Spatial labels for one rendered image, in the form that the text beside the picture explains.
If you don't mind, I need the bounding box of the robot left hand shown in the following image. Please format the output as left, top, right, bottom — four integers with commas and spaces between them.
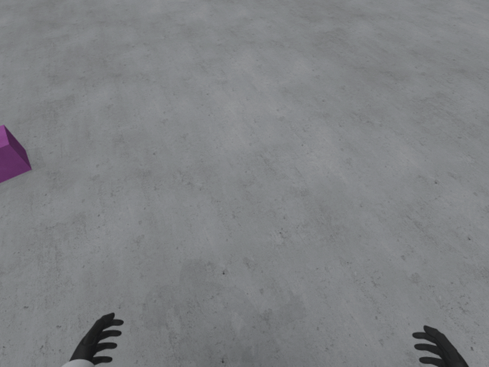
70, 313, 124, 365

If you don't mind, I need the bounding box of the robot right hand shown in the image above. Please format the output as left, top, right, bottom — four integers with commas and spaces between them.
413, 325, 469, 367

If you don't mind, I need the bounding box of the carton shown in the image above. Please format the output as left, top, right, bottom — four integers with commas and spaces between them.
0, 125, 32, 183

